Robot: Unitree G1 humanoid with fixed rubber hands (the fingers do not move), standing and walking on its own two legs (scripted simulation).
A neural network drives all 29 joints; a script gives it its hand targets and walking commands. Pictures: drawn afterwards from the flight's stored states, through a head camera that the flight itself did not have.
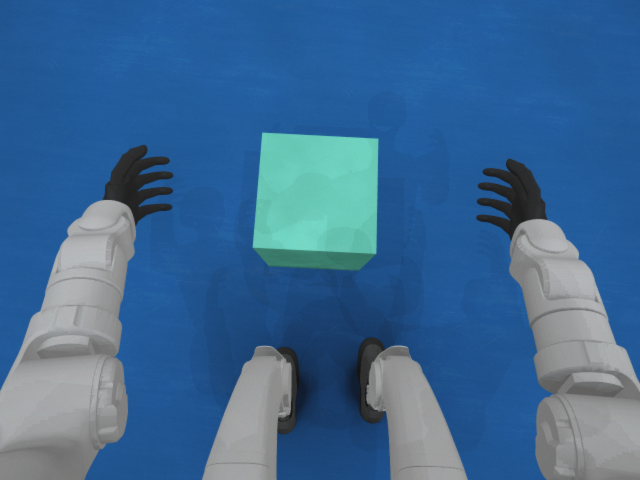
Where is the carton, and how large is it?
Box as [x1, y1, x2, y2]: [253, 133, 377, 270]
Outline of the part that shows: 262,133 253,248 268,265 358,270 375,254 377,139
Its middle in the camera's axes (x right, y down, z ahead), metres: +0.00 -0.06 +0.94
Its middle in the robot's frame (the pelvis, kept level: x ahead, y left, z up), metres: +0.54 +0.03 -0.53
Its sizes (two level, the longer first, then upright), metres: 0.247 0.246 0.297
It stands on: the floor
